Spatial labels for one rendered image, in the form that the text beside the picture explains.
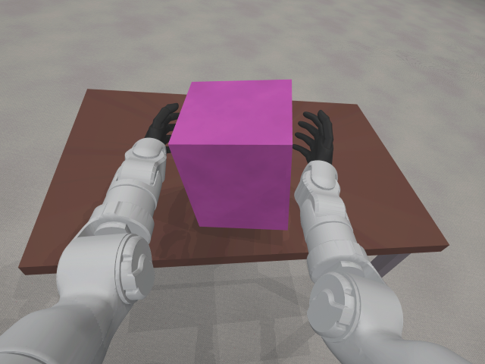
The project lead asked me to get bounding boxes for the left robot forearm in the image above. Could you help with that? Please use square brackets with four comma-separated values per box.
[56, 138, 167, 295]

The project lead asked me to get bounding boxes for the robot right upper arm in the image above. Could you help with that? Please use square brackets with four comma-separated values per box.
[307, 270, 473, 364]

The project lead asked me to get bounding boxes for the robot left hand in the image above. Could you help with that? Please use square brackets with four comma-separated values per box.
[145, 103, 180, 153]

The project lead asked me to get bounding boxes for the right robot forearm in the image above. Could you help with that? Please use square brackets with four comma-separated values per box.
[294, 160, 388, 286]

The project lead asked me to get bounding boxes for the table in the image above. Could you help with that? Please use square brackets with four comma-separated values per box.
[18, 89, 449, 277]

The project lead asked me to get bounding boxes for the carton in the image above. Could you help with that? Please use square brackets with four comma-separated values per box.
[168, 80, 293, 231]

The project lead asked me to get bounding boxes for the robot right hand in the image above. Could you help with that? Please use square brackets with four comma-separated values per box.
[293, 110, 333, 164]

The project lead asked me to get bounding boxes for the robot left upper arm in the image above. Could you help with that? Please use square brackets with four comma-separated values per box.
[0, 233, 155, 364]

